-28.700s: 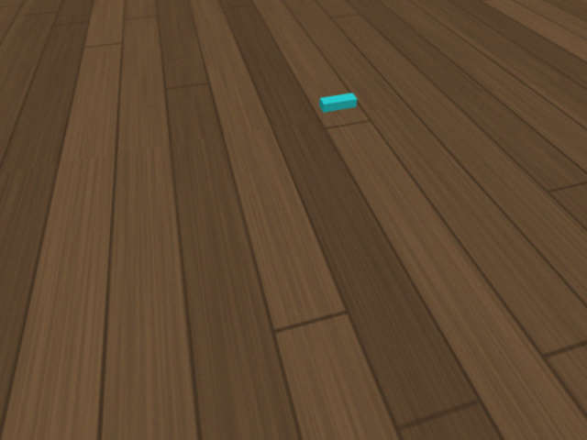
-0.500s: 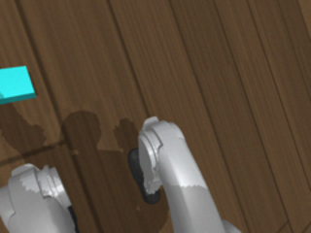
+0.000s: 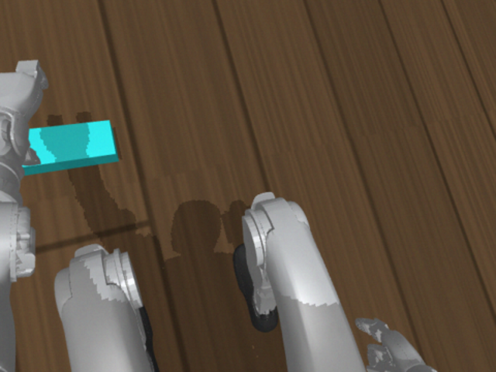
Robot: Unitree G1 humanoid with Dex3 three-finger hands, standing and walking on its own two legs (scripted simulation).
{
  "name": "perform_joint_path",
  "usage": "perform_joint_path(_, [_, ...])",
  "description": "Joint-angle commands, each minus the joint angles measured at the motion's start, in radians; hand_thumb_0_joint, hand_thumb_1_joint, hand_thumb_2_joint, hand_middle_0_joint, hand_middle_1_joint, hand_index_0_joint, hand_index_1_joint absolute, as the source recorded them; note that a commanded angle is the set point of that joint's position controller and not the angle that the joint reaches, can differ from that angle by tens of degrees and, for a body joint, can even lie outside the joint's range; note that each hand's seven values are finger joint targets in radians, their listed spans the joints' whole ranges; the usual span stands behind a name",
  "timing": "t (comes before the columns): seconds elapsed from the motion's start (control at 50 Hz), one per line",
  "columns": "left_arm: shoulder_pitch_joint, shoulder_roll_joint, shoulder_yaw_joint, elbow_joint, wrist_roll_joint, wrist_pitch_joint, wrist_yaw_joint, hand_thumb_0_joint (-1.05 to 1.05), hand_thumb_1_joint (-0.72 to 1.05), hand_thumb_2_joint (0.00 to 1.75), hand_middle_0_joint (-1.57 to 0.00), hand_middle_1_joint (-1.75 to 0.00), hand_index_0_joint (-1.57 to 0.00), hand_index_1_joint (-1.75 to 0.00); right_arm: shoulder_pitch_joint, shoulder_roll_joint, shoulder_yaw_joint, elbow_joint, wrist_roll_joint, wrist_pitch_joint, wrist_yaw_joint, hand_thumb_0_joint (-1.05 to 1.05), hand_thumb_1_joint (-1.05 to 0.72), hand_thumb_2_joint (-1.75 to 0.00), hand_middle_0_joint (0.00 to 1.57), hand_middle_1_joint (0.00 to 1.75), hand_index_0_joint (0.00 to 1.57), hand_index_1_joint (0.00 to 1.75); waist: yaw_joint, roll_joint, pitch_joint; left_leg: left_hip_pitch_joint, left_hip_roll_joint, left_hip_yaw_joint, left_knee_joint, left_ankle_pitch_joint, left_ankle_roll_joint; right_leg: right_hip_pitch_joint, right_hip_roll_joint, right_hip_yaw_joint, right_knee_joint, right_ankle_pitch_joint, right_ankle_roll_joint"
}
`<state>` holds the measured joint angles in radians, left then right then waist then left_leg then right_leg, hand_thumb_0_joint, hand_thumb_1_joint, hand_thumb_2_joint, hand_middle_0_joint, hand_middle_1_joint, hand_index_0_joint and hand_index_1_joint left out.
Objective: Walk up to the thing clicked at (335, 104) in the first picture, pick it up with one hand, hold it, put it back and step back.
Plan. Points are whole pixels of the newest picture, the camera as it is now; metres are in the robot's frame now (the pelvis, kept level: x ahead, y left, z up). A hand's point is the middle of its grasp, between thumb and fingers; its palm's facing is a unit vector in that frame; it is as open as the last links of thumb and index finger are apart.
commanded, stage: withdraw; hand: left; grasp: from above
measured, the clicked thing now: (58, 148) +0.55 +0.22 -0.32
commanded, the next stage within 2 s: home in 0.08 s
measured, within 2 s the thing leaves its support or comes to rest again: neither
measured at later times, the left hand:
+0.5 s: hand out of the picture +0.52 +0.25 -0.10, palm faces -0.37 -0.24 -0.90, open 11.8 cm
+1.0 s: hand out of the picture +0.33 +0.21 +0.10, palm faces -0.11 -0.86 -0.51, open 7.5 cm
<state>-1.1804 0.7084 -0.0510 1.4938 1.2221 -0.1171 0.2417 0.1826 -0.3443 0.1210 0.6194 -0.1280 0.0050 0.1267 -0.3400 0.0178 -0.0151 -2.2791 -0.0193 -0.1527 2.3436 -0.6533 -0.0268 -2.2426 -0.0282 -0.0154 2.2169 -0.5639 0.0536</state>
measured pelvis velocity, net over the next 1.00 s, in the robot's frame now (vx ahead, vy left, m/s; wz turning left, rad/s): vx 0.03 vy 0.00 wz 0.09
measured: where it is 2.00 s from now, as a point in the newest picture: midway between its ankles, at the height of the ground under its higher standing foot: (204, 331)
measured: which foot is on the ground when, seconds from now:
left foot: down 0.00-1.00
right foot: down 0.00-1.00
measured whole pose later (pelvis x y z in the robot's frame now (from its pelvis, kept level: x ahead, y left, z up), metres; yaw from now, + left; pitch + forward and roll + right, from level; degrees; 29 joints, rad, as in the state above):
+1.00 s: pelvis +0.03 +0.00 +0.20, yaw +5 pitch +28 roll -4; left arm -0.18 0.32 -0.02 0.41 0.25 0.26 0.09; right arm 0.07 -0.24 0.00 0.56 0.03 -0.03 -0.02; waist -0.07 0.03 -0.21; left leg -1.56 0.01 -0.09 1.71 -0.63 -0.03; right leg -1.55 -0.06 -0.02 1.63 -0.56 0.04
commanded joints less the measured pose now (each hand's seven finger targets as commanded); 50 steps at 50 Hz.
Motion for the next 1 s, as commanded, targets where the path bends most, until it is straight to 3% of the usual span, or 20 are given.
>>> perform_joint_path(0.0, [-0.391,0.193,0.025,-0.093,0.02,-0.013,0.102,0.0,-0.47,0.97,-0.16,-0.95,-0.15,-0.97,0.221,-0.224,-0.059,0.0,-0.014,-0.027,-0.023,0.0,-0.91,-0.91,0.2,0.3,0.2,0.3,-0.056,0.264,-0.631,0.352,-0.016,0.112,-0.238,0.024,0.046,0.351,0.046,-0.135,-0.178,0.017,-0.088])
perform_joint_path(0.08, [-0.421,0.264,0.084,-0.153,0.052,-0.012,0.152,0.0,-0.45,0.94,-0.19,-0.92,-0.18,-0.94,0.256,-0.249,-0.071,0.016,-0.027,-0.055,-0.02,0.0,-0.91,-0.9,0.2,0.3,0.2,0.3,-0.048,0.345,-0.69,0.429,-0.016,0.116,-0.208,0.105,0.036,0.338,0.036,-0.149,-0.142,0.092,-0.093])
perform_joint_path(0.14, [-0.422,0.281,0.117,-0.275,0.044,0.003,0.18,0.0,-0.44,0.92,-0.19,-0.91,-0.18,-0.91,0.269,-0.249,-0.095,0.01,-0.027,-0.064,-0.014,0.0,-0.91,-0.9,0.2,0.3,0.2,0.3,-0.021,0.443,-0.844,0.531,-0.013,0.124,-0.216,0.172,0.028,0.38,0.03,-0.144,-0.126,0.155,-0.096])
perform_joint_path(0.24, [-0.377,0.28,0.135,-0.339,-0.012,0.066,0.167,0.0,-0.25,0.9,-0.22,-0.68,-0.2,-0.7,0.29,-0.236,-0.122,0.033,-0.008,-0.052,-0.001,0.0,-0.89,-0.9,0.2,0.3,0.2,0.3,-0.001,0.439,-0.922,0.557,-0.009,0.132,-0.233,0.227,0.034,0.431,0.032,-0.135,-0.136,0.215,-0.097])
perform_joint_path(0.28, [-0.319,0.227,0.12,-0.329,-0.048,0.095,0.132,0.0,-0.2,0.89,-0.22,-0.66,-0.19,-0.68,0.305,-0.227,-0.131,0.045,0.001,-0.045,0.006,0.0,-0.89,-0.9,0.2,0.3,0.2,0.3,0.006,0.425,-0.906,0.56,-0.011,0.138,-0.248,0.241,0.036,0.446,0.031,-0.131,-0.154,0.223,-0.094])
perform_joint_path(0.34, [-0.221,0.222,0.14,-0.405,-0.131,0.119,0.065,0.0,-0.03,0.94,-0.22,-0.65,-0.2,-0.67,0.317,-0.226,-0.153,0.05,0.02,-0.028,0.011,0.0,-0.89,-0.9,0.2,0.3,0.2,0.3,0.06,0.381,-0.936,0.553,-0.012,0.149,-0.277,0.261,0.041,0.514,0.032,-0.12,-0.188,0.229,-0.095])
perform_joint_path(0.38, [-0.09,0.136,0.115,-0.398,-0.186,0.14,0.004,0.0,0.12,0.97,-0.23,-0.62,-0.21,-0.64,0.304,-0.214,-0.172,0.033,0.037,-0.009,0.014,0.0,-0.89,-0.9,0.2,0.3,0.2,0.3,0.085,0.329,-0.919,0.557,-0.014,0.154,-0.313,0.261,0.042,0.55,0.032,-0.114,-0.22,0.223,-0.097])
perform_joint_path(0.4, [-0.071,0.139,0.137,-0.452,-0.225,0.142,-0.022,0.0,0.18,0.96,-0.22,-0.59,-0.21,-0.61,0.303,-0.222,-0.185,0.024,0.048,0.001,0.01,0.0,-0.89,-0.9,0.2,0.3,0.2,0.3,0.096,0.29,-0.898,0.539,-0.016,0.149,-0.331,0.241,0.045,0.539,0.029,-0.113,-0.242,0.201,-0.099])
perform_joint_path(0.42, [-0.051,0.114,0.126,-0.539,-0.271,0.142,-0.051,0.0,0.26,0.97,-0.22,-0.57,-0.21,-0.58,0.291,-0.21,-0.192,0.003,0.059,0.011,0.009,0.0,-0.89,-0.9,0.2,0.3,0.2,0.3,0.113,0.296,-0.926,0.55,-0.017,0.151,-0.356,0.226,0.048,0.573,0.029,-0.106,-0.265,0.191,-0.099])
perform_joint_path(0.44, [0.039,0.107,0.144,-0.526,-0.302,0.151,-0.078,0.0,0.34,0.96,-0.22,-0.53,-0.21,-0.54,0.285,-0.219,-0.204,-0.007,0.068,0.02,0.006,0.0,-0.89,-0.9,0.2,0.3,0.2,0.3,0.118,0.25,-0.875,0.549,-0.016,0.143,-0.374,0.207,0.048,0.572,0.025,-0.104,-0.288,0.171,-0.1])
perform_joint_path(0.48, [0.094,0.04,0.11,-0.684,-0.378,0.153,-0.128,0.0,0.5,0.96,-0.22,-0.48,-0.21,-0.49,0.255,-0.203,-0.211,-0.038,0.082,0.037,-0.002,0.0,-0.9,-0.9,0.2,0.3,0.2,0.3,0.126,0.204,-0.847,0.561,-0.013,0.135,-0.412,0.184,0.051,0.593,0.024,-0.097,-0.341,0.152,-0.098])
perform_joint_path(0.5, [0.163,0.043,0.137,-0.694,-0.413,0.16,-0.143,0.0,0.57,0.96,-0.22,-0.46,-0.21,-0.47,0.249,-0.205,-0.219,-0.046,0.088,0.044,-0.006,0.0,-0.9,-0.9,0.2,0.3,0.2,0.3,0.137,0.17,-0.836,0.557,-0.013,0.125,-0.434,0.164,0.052,0.608,0.023,-0.094,-0.357,0.136,-0.096])
perform_joint_path(0.54, [0.239,0.003,0.123,-0.809,-0.488,0.167,-0.169,0.0,0.67,0.96,-0.22,-0.43,-0.21,-0.44,0.212,-0.184,-0.223,-0.066,0.101,0.052,-0.016,0.0,-0.9,-0.9,0.2,0.3,0.2,0.3,0.16,0.14,-0.824,0.603,-0.006,0.113,-0.481,0.154,0.051,0.629,0.021,-0.085,-0.393,0.129,-0.093])
perform_joint_path(0.56, [0.212,-0.024,0.105,-0.935,-0.523,0.163,-0.177,0.0,0.75,0.95,-0.21,-0.39,-0.21,-0.4,0.188,-0.167,-0.226,-0.096,0.106,0.052,-0.022,0.0,-0.9,-0.9,0.2,0.3,0.2,0.3,0.167,0.157,-0.842,0.627,-0.005,0.112,-0.51,0.141,0.052,0.645,0.021,-0.079,-0.422,0.119,-0.092])
perform_joint_path(0.62, [0.314,-0.051,0.116,-1.001,-0.59,0.179,-0.174,0.0,0.89,0.9,-0.2,-0.3,-0.2,-0.3,0.136,-0.148,-0.232,-0.102,0.117,0.045,-0.045,0.0,-0.9,-0.9,0.2,0.3,0.2,0.3,0.184,0.124,-0.777,0.686,0.001,0.094,-0.585,0.07,0.048,0.657,0.019,-0.074,-0.488,0.054,-0.093])
perform_joint_path(0.68, [0.374,-0.104,0.098,-1.103,-0.655,0.201,-0.165,0.0,0.9,0.9,-0.2,-0.3,-0.2,-0.3,0.099,-0.124,-0.233,-0.112,0.13,0.029,-0.067,0.0,-0.9,-0.9,0.2,0.3,0.2,0.3,0.207,0.183,-0.815,0.825,0.012,0.078,-0.676,0.067,0.041,0.692,0.015,-0.064,-0.525,0.074,-0.087])
perform_joint_path(0.76, [0.503,-0.164,0.094,-1.143,-0.743,0.25,-0.142,0.0,0.9,0.9,-0.2,-0.3,-0.2,-0.3,0.053,-0.105,-0.22,-0.114,0.141,-0.002,-0.102,0.0,-0.9,-0.9,0.2,0.3,0.2,0.3,0.213,0.155,-0.733,0.906,0.014,0.062,-0.779,0.02,0.036,0.749,0.011,-0.061,-0.613,0.045,-0.083])
perform_joint_path(0.84, [0.642,-0.225,0.069,-1.214,-0.866,0.302,-0.139,0.0,0.9,0.9,-0.2,-0.3,-0.2,-0.3,-0.008,-0.085,-0.204,-0.126,0.151,-0.045,-0.138,0.0,-0.9,-0.9,0.2,0.3,0.2,0.3,0.222,0.126,-0.681,0.981,0.015,0.062,-0.87,-0.01,0.036,0.845,0.012,-0.05,-0.712,0.017,-0.078])
perform_joint_path(0.94, [0.815,-0.264,0.081,-1.293,-1.006,0.351,-0.133,0.0,0.9,0.9,-0.2,-0.3,-0.2,-0.3,-0.049,-0.053,-0.18,-0.15,0.16,-0.083,-0.172,0.0,-0.9,-0.9,0.2,0.3,0.2,0.3,0.223,0.074,-0.594,1.061,0.017,0.078,-0.963,0.024,0.041,0.988,0.01,-0.029,-0.846,0.025,-0.071])
perform_joint_path(0.98, [0.871,-0.254,0.112,-1.345,-1.062,0.368,-0.124,0.0,0.9,0.9,-0.2,-0.3,-0.2,-0.3,-0.059,-0.04,-0.173,-0.164,0.161,-0.099,-0.186,0.0,-0.9,-0.9,0.2,0.3,0.2,0.3,0.237,0.059,-0.591,1.11,0.018,0.089,-1.0,0.035,0.045,1.065,0.012,-0.016,-0.907,0.027,-0.07])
